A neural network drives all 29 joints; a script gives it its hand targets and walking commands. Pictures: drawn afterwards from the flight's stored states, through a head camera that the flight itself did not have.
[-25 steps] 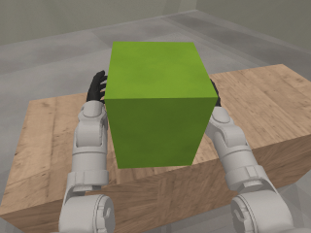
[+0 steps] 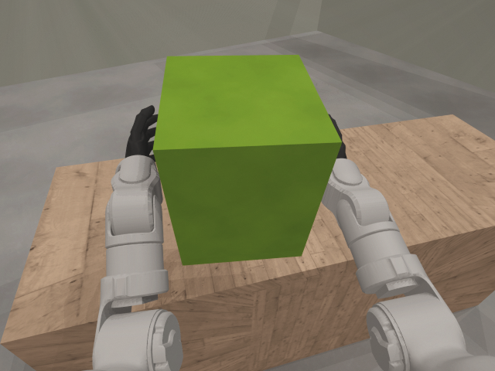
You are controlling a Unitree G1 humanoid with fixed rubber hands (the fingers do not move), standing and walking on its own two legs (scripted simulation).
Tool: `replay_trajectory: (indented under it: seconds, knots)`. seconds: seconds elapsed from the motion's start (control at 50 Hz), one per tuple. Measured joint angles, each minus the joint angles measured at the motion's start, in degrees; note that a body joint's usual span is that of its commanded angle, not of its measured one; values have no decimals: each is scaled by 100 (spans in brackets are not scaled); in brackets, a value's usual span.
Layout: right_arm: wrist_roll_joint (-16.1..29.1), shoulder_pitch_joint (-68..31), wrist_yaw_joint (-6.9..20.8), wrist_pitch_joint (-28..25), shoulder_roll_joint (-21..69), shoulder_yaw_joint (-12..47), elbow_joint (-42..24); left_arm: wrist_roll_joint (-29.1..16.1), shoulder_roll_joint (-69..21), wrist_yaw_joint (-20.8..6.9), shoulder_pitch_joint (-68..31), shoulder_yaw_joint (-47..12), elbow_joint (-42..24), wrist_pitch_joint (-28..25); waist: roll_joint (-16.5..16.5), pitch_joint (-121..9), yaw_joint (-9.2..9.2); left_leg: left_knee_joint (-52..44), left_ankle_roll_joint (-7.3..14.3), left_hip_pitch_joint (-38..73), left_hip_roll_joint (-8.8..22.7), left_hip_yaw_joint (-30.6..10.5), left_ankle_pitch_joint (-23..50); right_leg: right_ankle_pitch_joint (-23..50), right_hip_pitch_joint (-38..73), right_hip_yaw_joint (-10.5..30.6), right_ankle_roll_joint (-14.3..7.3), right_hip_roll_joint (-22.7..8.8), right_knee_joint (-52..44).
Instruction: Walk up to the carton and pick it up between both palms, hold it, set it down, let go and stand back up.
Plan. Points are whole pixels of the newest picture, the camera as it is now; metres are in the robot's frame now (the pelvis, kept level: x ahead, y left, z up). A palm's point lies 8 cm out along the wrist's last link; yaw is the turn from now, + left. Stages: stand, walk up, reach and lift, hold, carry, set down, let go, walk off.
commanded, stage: hold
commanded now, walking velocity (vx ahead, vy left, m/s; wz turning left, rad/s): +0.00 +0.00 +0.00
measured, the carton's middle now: (239, 163) +0.37 +0.01 +0.19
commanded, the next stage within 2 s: none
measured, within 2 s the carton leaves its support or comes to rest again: neither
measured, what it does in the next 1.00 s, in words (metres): stands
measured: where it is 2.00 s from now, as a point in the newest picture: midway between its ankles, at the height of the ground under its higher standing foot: outside the picture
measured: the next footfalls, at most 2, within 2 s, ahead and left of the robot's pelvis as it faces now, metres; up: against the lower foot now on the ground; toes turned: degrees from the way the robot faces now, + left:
none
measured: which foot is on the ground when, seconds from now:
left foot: down 0.00-1.00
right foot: down 0.00-1.00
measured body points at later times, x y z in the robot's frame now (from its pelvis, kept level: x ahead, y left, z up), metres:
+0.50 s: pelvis -0.01 +0.00 +0.00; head -0.06 +0.02 +0.45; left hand +0.37 +0.15 +0.21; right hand +0.36 -0.14 +0.19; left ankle +0.01 +0.12 -0.75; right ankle +0.01 -0.12 -0.75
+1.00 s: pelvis +0.00 +0.00 +0.00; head -0.05 +0.02 +0.45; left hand +0.37 +0.16 +0.21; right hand +0.37 -0.13 +0.19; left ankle +0.01 +0.12 -0.75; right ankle +0.01 -0.12 -0.75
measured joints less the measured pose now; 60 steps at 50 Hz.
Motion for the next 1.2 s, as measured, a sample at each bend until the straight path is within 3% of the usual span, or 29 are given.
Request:
replay_trajectory:
  seconds: [0.18, 0.68, 1.2]
  knots:
    - [-21, 155, -11, 223, 154, -130, -180, 61, -1, -117, 98, -6, -207, 303, -43, 74, -74, 78, -5, 74, -41, -73, -16, -70, 83, -72, -3, -41, 125]
    - [-157, -76, 7, 274, 124, -190, -54, 159, -10, -216, -167, 149, 28, 255, -15, 59, 25, -60, -15, 72, -14, -12, 80, -33, -17, -4, -32, -17, 139]
    - [41, 313, -100, 238, 55, 11, -613, 169, -63, -257, 174, -49, -543, 324, 29, 150, -39, 41, 0, 114, -22, -26, -38, -60, 110, -13, 7, -20, 67]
